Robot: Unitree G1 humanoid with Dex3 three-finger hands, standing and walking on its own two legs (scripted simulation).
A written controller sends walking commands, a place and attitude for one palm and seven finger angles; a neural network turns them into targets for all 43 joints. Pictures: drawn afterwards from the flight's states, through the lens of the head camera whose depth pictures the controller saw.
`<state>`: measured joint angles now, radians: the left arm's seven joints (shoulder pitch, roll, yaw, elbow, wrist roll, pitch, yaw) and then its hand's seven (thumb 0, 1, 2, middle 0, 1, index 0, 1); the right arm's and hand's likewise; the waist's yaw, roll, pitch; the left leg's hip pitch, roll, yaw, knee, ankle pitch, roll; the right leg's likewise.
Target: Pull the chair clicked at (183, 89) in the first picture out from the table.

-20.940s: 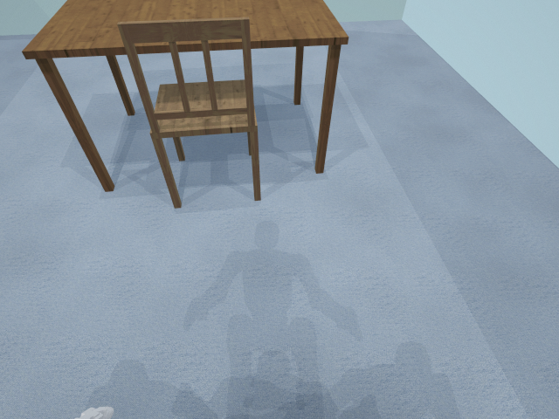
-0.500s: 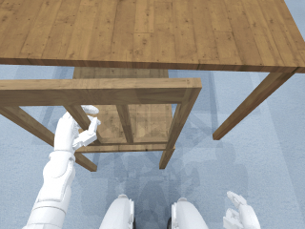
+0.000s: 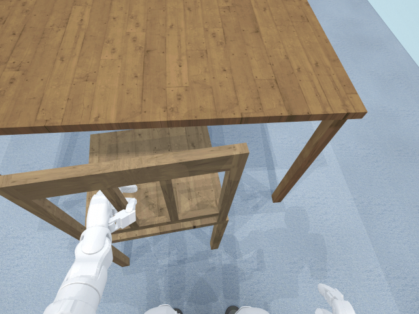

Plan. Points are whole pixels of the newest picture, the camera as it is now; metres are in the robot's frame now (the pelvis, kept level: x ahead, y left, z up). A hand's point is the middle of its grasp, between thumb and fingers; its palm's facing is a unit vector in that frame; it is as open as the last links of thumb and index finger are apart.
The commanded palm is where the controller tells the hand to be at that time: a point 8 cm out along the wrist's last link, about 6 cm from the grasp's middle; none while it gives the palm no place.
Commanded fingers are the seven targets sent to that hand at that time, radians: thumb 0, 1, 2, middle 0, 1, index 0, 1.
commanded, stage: step backward, pulling the chair out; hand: left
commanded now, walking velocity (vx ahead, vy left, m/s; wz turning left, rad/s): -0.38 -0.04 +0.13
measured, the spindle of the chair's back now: (123, 207) +0.34 +0.19 -0.10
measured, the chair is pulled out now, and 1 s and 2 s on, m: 0.06 0.18 0.34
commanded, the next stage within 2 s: none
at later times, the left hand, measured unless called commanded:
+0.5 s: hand (139, 256) +0.23 +0.14 -0.07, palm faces +0.10 -0.98 -0.15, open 5.3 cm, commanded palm +0.20 +0.19 -0.07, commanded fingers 0.00 0.90 0.90 -0.50 -1.45 -0.50 -1.45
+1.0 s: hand (139, 277) +0.19 +0.13 -0.07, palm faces +0.06 -0.98 -0.17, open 5.3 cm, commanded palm +0.16 +0.18 -0.07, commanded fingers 0.00 0.90 0.90 -0.50 -1.45 -0.50 -1.45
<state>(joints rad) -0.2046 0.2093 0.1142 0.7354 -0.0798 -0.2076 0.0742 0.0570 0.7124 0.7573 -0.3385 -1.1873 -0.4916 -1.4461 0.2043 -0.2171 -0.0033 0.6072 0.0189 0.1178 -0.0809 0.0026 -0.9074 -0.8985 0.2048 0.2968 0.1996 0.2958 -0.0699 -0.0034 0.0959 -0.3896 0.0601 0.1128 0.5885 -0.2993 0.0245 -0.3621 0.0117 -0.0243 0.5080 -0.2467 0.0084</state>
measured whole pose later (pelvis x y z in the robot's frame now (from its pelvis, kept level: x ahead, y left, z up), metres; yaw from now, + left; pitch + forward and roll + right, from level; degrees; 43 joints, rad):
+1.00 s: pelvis -0.12 -0.01 -0.01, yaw +3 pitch +2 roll +0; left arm -0.26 0.15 -0.01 0.77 -0.04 -0.19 0.10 0.02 0.68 0.74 -0.29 -1.21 -0.49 -1.45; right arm 0.20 -0.21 -0.02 0.68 0.00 0.03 -0.08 0.00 -0.91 -0.90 0.20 0.30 0.20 0.30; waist -0.04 0.00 0.13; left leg -0.36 0.05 -0.01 0.64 -0.33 -0.05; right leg -0.44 -0.03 -0.05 0.59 -0.20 0.00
